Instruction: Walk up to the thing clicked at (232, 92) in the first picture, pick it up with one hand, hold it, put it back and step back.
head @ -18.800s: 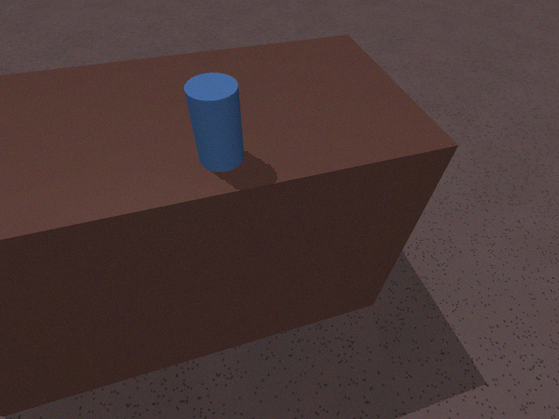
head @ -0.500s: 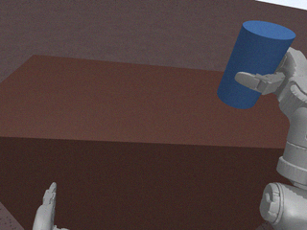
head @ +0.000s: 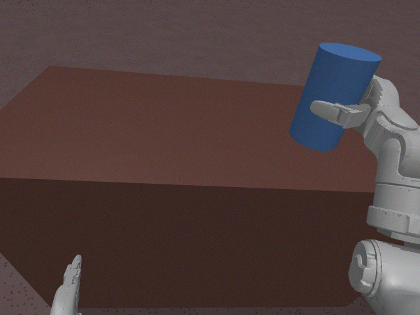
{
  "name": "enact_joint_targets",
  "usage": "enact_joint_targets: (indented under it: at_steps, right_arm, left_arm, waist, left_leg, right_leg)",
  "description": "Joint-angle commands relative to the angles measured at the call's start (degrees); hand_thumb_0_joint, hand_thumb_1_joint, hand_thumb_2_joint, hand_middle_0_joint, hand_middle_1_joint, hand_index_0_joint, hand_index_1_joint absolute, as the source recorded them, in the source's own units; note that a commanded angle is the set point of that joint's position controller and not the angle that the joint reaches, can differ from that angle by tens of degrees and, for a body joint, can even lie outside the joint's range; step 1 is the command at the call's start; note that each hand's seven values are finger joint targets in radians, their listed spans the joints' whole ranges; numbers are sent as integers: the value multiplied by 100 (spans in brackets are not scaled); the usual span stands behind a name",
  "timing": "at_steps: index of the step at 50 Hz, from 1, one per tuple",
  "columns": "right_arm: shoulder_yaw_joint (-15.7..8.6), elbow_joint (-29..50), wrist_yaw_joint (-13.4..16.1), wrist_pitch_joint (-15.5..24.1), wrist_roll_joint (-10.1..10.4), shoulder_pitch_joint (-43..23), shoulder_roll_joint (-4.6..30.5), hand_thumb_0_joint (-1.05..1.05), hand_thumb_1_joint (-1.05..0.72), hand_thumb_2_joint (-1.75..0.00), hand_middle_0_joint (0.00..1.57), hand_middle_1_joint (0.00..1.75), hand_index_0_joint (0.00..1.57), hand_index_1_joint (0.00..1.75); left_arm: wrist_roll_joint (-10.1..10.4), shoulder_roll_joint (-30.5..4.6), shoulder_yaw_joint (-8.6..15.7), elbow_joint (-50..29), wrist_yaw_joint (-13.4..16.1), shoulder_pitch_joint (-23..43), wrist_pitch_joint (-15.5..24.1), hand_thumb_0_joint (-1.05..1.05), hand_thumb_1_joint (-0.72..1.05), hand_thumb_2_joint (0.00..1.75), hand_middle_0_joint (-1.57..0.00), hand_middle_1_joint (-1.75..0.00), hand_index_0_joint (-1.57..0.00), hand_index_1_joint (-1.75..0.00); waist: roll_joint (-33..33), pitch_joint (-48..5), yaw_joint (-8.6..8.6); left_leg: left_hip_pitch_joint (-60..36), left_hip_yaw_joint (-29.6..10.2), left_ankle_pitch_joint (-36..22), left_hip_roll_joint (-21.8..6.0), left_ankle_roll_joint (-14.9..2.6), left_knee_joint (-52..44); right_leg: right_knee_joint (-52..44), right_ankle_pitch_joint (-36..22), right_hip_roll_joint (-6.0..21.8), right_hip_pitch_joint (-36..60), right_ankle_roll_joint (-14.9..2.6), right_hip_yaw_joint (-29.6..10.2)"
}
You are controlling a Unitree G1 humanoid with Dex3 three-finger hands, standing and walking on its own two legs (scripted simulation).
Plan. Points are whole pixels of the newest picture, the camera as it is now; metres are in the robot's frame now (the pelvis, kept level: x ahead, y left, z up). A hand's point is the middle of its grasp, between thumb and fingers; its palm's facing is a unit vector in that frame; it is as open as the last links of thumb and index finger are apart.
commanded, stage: crouch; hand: right
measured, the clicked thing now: (329, 98) +0.38 -0.18 +0.28
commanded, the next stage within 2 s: lower in 0.84 s
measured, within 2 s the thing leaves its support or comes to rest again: neither
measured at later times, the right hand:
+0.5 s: hand (328, 112) +0.41 -0.21 +0.24, palm faces +0.24 +0.97 -0.01, open 12.0 cm
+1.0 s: hand (318, 122) +0.45 -0.22 +0.20, palm faces +0.26 +0.97 -0.03, open 12.0 cm
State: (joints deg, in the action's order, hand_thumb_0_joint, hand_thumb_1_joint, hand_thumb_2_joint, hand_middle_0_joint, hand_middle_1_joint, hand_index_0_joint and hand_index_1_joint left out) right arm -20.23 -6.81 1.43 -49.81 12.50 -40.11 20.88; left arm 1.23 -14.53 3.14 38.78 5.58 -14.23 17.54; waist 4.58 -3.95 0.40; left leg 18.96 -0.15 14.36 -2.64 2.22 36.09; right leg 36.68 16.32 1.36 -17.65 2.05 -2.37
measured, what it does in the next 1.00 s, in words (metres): stands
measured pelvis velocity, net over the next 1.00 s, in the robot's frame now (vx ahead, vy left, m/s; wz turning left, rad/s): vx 0.03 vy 0.00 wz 0.02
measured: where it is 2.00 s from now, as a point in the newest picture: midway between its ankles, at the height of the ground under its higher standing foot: outside the picture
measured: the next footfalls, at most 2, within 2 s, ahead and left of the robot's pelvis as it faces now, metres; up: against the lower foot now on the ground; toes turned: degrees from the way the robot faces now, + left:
none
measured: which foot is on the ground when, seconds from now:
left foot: down 0.00-1.00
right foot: down 0.00-1.00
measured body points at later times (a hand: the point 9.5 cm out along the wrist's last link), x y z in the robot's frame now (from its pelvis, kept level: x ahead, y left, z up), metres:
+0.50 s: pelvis +0.01 +0.00 +0.00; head -0.01 +0.02 +0.45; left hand +0.17 +0.27 -0.05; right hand +0.39 -0.26 +0.24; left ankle +0.06 +0.14 -0.72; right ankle +0.04 -0.14 -0.72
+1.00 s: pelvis +0.03 +0.00 +0.00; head +0.02 +0.01 +0.45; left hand +0.18 +0.27 -0.05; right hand +0.43 -0.27 +0.20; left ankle +0.06 +0.14 -0.72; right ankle +0.04 -0.14 -0.72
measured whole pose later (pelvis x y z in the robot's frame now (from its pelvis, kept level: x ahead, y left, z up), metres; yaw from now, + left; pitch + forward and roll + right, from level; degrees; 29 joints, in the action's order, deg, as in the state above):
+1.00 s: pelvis +0.03 +0.00 +0.00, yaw +1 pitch +2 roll +0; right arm -21.2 -24.2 -0.1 -18.6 7.6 -34.2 22.1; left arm 0.3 -13.2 4.1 30.7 7.7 -16.0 16.0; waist 1.9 -3.3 2.6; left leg 23.2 -0.9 16.3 -1.4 1.9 37.4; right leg 38.7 19.2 2.7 -21.7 2.4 -1.5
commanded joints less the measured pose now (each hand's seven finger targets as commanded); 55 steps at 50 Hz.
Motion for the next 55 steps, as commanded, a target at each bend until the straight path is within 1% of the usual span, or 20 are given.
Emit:
enact_joint_targets:
  at_steps: [1, 5, 12, 13, 15, 17, 19, 25, 28, 30, 32, 34, 35, 36, 39, 40, 41, 47, 51, 55]
  right_arm:
    - [-553, 1336, 163, 1348, -197, -4046, 1950, 0, 10, -142, 128, 155, 136, 155]
    - [-149, 1329, 16, 1881, -215, -3991, 1689, 0, 11, -137, 125, 150, 133, 150]
    - [-477, 1590, -99, 2484, -96, -3826, 2270, 0, 14, -134, 120, 145, 128, 145]
    - [-408, 1119, -109, 2509, -51, -3391, 2011, 0, 12, -133, 120, 145, 128, 145]
    - [-658, 1679, -60, 2685, 5, -3692, 2380, 0, 12, -133, 121, 145, 128, 145]
    - [-802, 2084, 7, 2833, -10, -3849, 2584, 0, 12, -130, 118, 141, 125, 141]
    - [-626, 1641, 28, 2842, 16, -3486, 2162, 0, 12, -130, 119, 143, 127, 143]
    - [-312, 283, -128, 2886, -155, -3638, 1750, 0, 10, -128, 117, 140, 124, 140]
    - [-225, -266, -250, 2955, -241, -3646, 1662, 0, 7, -128, 116, 139, 123, 139]
    - [-132, -362, -348, 3064, -292, -3705, 1618, 0, 7, -126, 114, 136, 121, 136]
    - [-277, -391, -426, 3212, -279, -3678, 1805, 0, 6, -126, 115, 137, 122, 137]
    - [-559, -353, -461, 3370, -240, -3747, 2179, 0, 2, -127, 118, 138, 124, 138]
    - [-466, -447, -479, 3413, -241, -3545, 2039, 0, 4, -129, 119, 140, 125, 141]
    - [-747, -25, -449, 3521, -206, -3791, 2410, 0, 1, -129, 119, 140, 125, 140]
    - [-823, 425, -277, 3745, -257, -3686, 2515, 0, -1, -131, 123, 143, 129, 143]
    - [-964, 497, -197, 3794, -258, -3537, 2653, 0, -2, -131, 123, 143, 129, 143]
    - [-914, 610, -165, 3861, -236, -3524, 2560, 0, -1, -130, 122, 142, 128, 142]
    - [-638, 705, -105, 3992, -248, -3593, 2310, 0, 1, -130, 122, 142, 128, 142]
    - [-330, -86, -244, 3951, -250, -3442, 1848, 0, 0, -129, 121, 141, 127, 141]
    - [-85, -799, -450, 4018, -268, -3229, 1521, 0, 2, -128, 118, 139, 124, 139]
  left_arm:
    - [-62, -680, 117, -1463, 171, 1138, 422, 0, -52, 4, -5, -6, -6, -4]
    - [-55, -485, -75, -1492, 265, 1007, 485, 0, -51, 4, -5, -6, -6, -5]
    - [-73, -560, 85, -1109, 351, 769, 531, 0, -52, 4, -6, -6, -7, -5]
    - [-62, -447, -4, -1143, 336, 686, 553, 0, -52, 4, -6, -6, -7, -5]
    - [-74, -883, 414, -1462, 380, 655, 592, 0, -52, 4, -6, -6, -7, -5]
    - [-98, -651, 291, -1329, 391, 364, 524, 0, -53, 4, -6, -6, -6, -5]
    - [-76, -495, 231, -1321, 414, 430, 535, 0, -52, 4, -5, -6, -6, -5]
    - [-92, -668, 411, -1290, 395, 602, 478, 0, -51, 3, -6, -6, -6, -5]
    - [-105, -869, 582, -1424, 358, 709, 526, 0, -52, 3, -6, -6, -7, -5]
    - [-104, -733, 416, -1544, 315, 622, 517, 0, -52, 3, -6, -5, -7, -5]
    - [-96, -599, 315, -1373, 288, 427, 471, 0, -52, 3, -6, -5, -6, -5]
    - [-89, -849, 606, -1319, 296, 262, 425, 0, -52, 3, -6, -5, -6, -5]
    - [-81, -758, 460, -1544, 252, 478, 421, 0, -53, 4, -6, -5, -6, -5]
    - [-83, -810, 551, -1382, 250, 278, 380, 0, -52, 3, -6, -5, -6, -5]
    - [-107, -591, 342, -1635, 242, 298, 334, 0, -52, 3, -5, -5, -6, -4]
    - [-103, -709, 484, -1656, 244, 227, 294, 0, -52, 4, -5, -5, -6, -4]
    - [-102, -569, 297, -1885, 233, 386, 295, 0, -52, 4, -5, -5, -6, -4]
    - [-99, -667, 431, -1880, 300, 405, 168, 0, -52, 4, -5, -5, -6, -4]
    - [-95, -814, 567, -1651, 318, 226, 175, 0, -53, 4, -5, -5, -5, -5]
    - [-88, -601, 401, -1377, 246, 51, 175, 0, -53, 4, -5, -5, -5, -5]
  waist:
    - [-335, -1785, -79]
    - [81, -2226, -37]
    - [509, -2172, 95]
    - [235, -1930, 160]
    - [225, -2191, 217]
    - [217, -2051, 169]
    - [60, -1611, 211]
    - [59, -1461, 287]
    - [-59, -1697, 293]
    - [-181, -1976, 251]
    - [-97, -2109, 185]
    - [-128, -2269, 166]
    - [-78, -2356, 122]
    - [-35, -2331, 68]
    - [137, -2525, 25]
    - [129, -2455, 1]
    - [-14, -2464, -24]
    - [273, -2415, 185]
    - [230, -1994, 431]
    - [10, -1660, 437]
  left_leg:
    - [-333, 308, 188, 201, -70, -655]
    - [-317, 271, -324, 204, -149, -514]
    - [-155, 281, -428, 226, -189, -521]
    - [-53, 333, -439, 259, -171, -531]
    - [-127, 343, -525, 268, -149, -493]
    - [-230, 297, -653, 240, -132, -508]
    - [-46, 318, -509, 266, -107, -515]
    - [236, 297, -273, 260, -116, -527]
    - [155, 291, -397, 244, -110, -472]
    - [48, 298, -676, 247, -120, -392]
    - [-42, 288, -1002, 241, -135, -331]
    - [-144, 279, -1206, 238, -123, -293]
    - [-241, 274, -1233, 222, -126, -303]
    - [-256, 257, -1204, 221, -128, -322]
    - [-346, 256, -1343, 250, -159, -273]
    - [-450, 240, -1401, 239, -163, -291]
    - [-578, 230, -1431, 230, -139, -299]
    - [-308, 168, -1376, 241, -153, -301]
    - [144, 237, -918, 294, -162, -367]
    - [361, 267, -859, 307, -142, -337]
  right_leg:
    - [-595, 64, -228, 440, -234, 246]
    - [-495, -364, -184, 803, -191, 227]
    - [-498, -334, -137, 717, -177, 198]
    - [-509, -320, -102, 654, -189, 157]
    - [-498, -333, -83, 785, -181, 139]
    - [-407, -493, -163, 691, -220, 241]
    - [-428, -353, -137, 541, -243, 238]
    - [-446, -154, -98, 429, -210, 209]
    - [-409, -299, -100, 471, -203, 203]
    - [-369, -631, -100, 564, -182, 199]
    - [-302, -1000, -113, 609, -157, 198]
    - [-272, -1202, -136, 608, -162, 214]
    - [-274, -1223, -170, 588, -156, 245]
    - [-271, -1164, -179, 546, -164, 255]
    - [-216, -1373, -163, 744, -149, 260]
    - [-239, -1414, -185, 632, -157, 276]
    - [-202, -1367, -202, 582, -185, 294]
    - [-192, -1259, -157, 710, -188, 314]
    - [-336, -804, -63, 679, -180, 231]
    - [-351, -771, -41, 470, -164, 215]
